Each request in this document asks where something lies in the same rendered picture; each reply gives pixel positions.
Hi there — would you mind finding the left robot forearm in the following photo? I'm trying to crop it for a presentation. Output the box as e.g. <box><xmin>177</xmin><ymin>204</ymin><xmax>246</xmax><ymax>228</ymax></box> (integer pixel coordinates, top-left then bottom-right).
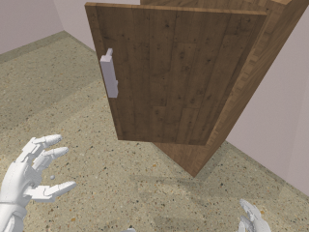
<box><xmin>0</xmin><ymin>202</ymin><xmax>27</xmax><ymax>232</ymax></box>

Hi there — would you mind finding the cupboard door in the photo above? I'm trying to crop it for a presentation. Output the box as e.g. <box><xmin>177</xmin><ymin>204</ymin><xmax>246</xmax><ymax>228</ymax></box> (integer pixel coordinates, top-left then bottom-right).
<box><xmin>84</xmin><ymin>2</ymin><xmax>267</xmax><ymax>146</ymax></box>

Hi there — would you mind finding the right robot hand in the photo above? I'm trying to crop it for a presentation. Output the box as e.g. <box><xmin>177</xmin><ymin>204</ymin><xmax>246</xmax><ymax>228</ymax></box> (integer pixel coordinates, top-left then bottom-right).
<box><xmin>236</xmin><ymin>198</ymin><xmax>271</xmax><ymax>232</ymax></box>

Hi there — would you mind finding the left robot hand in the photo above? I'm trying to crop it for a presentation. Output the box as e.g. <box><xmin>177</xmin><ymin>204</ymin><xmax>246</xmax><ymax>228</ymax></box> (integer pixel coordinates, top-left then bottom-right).
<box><xmin>0</xmin><ymin>134</ymin><xmax>76</xmax><ymax>208</ymax></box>

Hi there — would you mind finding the handle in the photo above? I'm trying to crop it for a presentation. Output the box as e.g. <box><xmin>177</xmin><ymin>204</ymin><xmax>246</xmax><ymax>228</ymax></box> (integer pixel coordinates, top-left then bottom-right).
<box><xmin>99</xmin><ymin>48</ymin><xmax>119</xmax><ymax>99</ymax></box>

